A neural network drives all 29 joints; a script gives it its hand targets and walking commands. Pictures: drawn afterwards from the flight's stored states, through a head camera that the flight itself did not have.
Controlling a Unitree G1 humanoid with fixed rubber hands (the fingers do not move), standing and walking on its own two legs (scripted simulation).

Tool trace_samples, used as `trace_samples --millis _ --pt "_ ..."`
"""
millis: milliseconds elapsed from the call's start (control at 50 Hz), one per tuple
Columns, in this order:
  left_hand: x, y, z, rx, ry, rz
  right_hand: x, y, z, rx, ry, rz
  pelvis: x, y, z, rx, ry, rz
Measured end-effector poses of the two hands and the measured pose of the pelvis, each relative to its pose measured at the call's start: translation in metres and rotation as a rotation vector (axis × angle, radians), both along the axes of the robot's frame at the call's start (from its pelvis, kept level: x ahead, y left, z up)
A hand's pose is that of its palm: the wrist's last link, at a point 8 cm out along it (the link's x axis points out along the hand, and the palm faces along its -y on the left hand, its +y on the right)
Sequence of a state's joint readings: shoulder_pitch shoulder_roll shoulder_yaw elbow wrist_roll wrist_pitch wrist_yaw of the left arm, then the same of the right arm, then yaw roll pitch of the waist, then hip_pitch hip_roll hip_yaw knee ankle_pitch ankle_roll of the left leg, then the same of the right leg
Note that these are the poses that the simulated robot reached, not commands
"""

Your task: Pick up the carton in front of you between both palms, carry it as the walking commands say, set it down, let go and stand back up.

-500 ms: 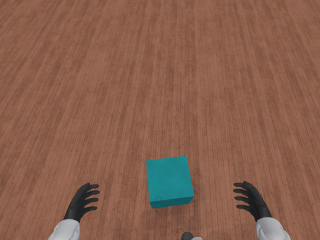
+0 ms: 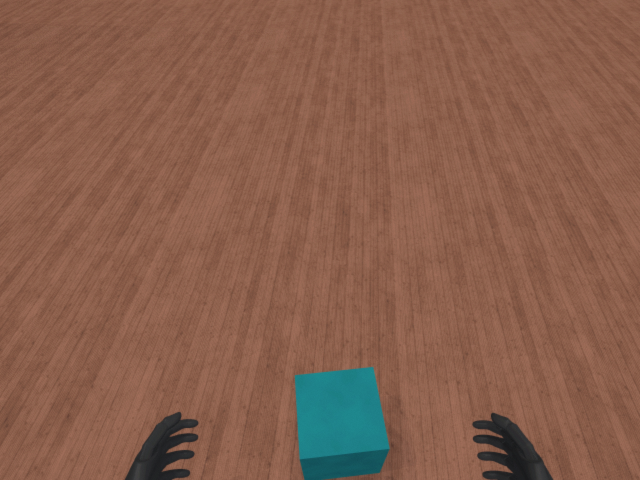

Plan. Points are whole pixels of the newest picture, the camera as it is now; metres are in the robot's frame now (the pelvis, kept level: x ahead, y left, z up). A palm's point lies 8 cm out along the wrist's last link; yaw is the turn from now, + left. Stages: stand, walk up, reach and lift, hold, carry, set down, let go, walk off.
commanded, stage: let go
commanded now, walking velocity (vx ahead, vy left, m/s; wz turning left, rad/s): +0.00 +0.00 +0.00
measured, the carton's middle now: (338, 425) +0.40 -0.02 -0.65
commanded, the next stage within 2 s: stand in 0.04 s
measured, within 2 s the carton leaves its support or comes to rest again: neither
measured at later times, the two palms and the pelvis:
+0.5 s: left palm out of the picture +0.15 +0.29 -0.09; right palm out of the picture +0.14 -0.29 -0.10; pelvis +0.02 +0.00 -0.01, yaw +1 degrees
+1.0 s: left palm out of the picture +0.11 +0.30 -0.09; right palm out of the picture +0.11 -0.30 -0.10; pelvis +0.01 +0.00 +0.00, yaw +1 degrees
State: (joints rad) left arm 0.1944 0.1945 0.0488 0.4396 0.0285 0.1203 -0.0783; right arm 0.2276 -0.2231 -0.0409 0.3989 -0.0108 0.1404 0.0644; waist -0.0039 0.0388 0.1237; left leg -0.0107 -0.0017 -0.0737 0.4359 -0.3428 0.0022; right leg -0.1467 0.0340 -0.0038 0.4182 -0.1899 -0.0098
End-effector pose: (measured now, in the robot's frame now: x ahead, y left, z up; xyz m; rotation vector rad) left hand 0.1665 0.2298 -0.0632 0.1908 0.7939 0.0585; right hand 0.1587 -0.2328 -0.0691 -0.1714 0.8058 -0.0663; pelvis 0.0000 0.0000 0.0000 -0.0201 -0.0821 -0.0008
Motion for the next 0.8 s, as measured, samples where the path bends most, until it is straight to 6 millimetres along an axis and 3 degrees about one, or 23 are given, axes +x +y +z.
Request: trace_samples --millis 60,200,300,560,800 --pt "0.000 0.000 -0.002 0.009 0.004 0.007 0.000 -0.003 -0.002 -0.016 0.006 0.001 0.001 -0.002 -0.001 0.002 0.013 0.001" --pt "-0.015 0.041 -0.017 0.144 0.071 0.066 -0.010 -0.039 -0.016 -0.156 0.067 -0.028 0.008 -0.003 -0.006 0.006 0.074 -0.002" --pt "-0.018 0.058 -0.020 0.189 0.109 0.078 -0.015 -0.054 -0.021 -0.192 0.105 -0.044 0.014 -0.002 -0.007 0.007 0.084 0.001" --pt "-0.018 0.060 -0.026 0.194 0.148 0.085 -0.023 -0.056 -0.029 -0.201 0.160 -0.044 0.021 0.000 -0.005 0.009 0.077 0.011" --pt "-0.037 0.066 -0.030 0.194 0.198 0.108 -0.036 -0.059 -0.030 -0.213 0.194 -0.038 0.015 0.000 -0.002 0.011 0.062 0.014"
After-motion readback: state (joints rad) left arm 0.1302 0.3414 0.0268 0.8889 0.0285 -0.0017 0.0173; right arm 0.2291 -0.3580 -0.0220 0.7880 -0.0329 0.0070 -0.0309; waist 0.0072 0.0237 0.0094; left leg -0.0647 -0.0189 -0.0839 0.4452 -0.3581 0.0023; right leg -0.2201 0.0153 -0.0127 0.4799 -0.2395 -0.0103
